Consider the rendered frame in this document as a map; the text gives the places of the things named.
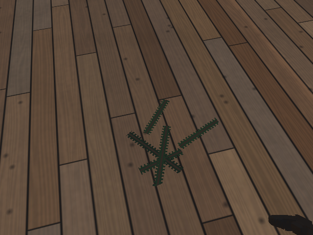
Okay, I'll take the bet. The robot right hand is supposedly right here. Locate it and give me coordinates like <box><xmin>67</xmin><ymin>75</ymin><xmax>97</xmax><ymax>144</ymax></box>
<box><xmin>268</xmin><ymin>214</ymin><xmax>313</xmax><ymax>235</ymax></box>

